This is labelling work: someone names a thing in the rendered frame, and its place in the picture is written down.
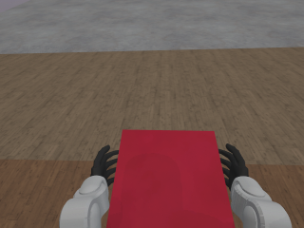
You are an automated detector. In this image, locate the right robot forearm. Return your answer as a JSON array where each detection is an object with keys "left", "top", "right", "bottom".
[{"left": 230, "top": 176, "right": 293, "bottom": 228}]

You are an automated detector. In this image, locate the robot right hand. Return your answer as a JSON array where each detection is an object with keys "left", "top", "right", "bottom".
[{"left": 218, "top": 143, "right": 249, "bottom": 191}]

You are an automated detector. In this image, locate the carton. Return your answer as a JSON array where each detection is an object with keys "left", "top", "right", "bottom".
[{"left": 106, "top": 129, "right": 236, "bottom": 228}]

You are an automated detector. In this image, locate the robot left hand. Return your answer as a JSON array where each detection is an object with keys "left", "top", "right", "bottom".
[{"left": 90, "top": 145, "right": 119, "bottom": 187}]

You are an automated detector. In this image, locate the left robot forearm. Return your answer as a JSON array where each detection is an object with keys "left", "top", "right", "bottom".
[{"left": 59, "top": 175, "right": 110, "bottom": 228}]

